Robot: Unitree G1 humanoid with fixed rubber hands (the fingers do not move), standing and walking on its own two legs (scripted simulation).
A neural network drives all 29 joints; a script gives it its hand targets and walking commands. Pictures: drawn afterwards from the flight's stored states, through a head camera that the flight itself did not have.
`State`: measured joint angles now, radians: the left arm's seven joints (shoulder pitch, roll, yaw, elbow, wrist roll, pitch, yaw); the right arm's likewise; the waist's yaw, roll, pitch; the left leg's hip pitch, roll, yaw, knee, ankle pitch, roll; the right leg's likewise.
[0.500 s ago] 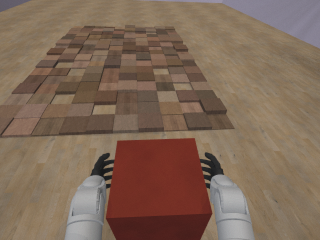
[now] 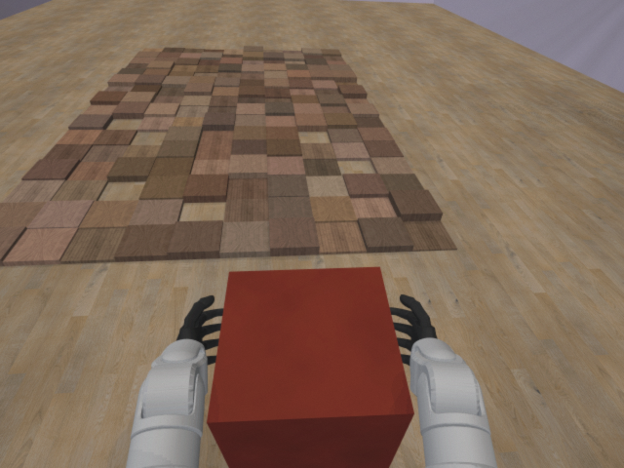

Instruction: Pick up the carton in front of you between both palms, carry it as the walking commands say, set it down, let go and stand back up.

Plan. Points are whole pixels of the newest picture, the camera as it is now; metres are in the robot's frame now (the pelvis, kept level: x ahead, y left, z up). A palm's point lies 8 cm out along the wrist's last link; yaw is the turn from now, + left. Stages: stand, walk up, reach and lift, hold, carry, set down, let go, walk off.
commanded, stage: hold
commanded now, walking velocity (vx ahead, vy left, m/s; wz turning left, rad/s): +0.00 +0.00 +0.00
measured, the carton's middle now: (308, 379) +0.29 +0.00 -0.02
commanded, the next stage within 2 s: carry in 0.08 s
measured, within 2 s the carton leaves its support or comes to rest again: neither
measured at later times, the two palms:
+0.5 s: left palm (197, 283) +0.38 +0.16 +0.08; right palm (404, 288) +0.38 -0.14 +0.08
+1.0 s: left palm (203, 188) +0.65 +0.21 +0.06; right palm (353, 190) +0.64 -0.09 +0.07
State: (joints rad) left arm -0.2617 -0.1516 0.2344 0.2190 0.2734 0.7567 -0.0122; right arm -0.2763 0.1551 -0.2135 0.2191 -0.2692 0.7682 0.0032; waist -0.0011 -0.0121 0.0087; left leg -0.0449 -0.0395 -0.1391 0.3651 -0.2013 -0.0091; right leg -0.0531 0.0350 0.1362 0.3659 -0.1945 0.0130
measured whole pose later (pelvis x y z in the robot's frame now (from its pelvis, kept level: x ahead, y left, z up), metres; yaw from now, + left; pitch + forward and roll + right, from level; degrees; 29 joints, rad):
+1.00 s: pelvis +0.38 +0.07 -0.01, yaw -2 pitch +4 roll -1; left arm -0.17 -0.14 0.14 -0.32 0.11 1.23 0.09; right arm -0.18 0.14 -0.10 -0.31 -0.11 1.22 -0.09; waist -0.01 -0.03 -0.07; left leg -0.36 0.01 0.25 0.48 -0.20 0.10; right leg -0.39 -0.08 -0.05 1.13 -0.35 -0.02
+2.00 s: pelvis +1.02 +0.11 -0.02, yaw +0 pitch +4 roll -1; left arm -0.84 0.05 0.25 0.06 0.04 1.37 0.14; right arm -0.84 -0.01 -0.24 0.06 -0.06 1.34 -0.14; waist -0.03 -0.03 0.03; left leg -0.45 0.02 0.16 0.58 -0.20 0.09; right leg -0.42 -0.02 -0.02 1.20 -0.42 -0.04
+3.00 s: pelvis +1.64 +0.17 +0.03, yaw +3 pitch +6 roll -2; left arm -0.88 -0.01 0.29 0.03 0.10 1.35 0.13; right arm -0.82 0.01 -0.30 0.03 -0.05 1.31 -0.11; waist -0.08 -0.03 -0.02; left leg -0.12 -0.03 0.03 0.39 -0.32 0.09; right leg -0.68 -0.01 -0.07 0.73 -0.12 -0.03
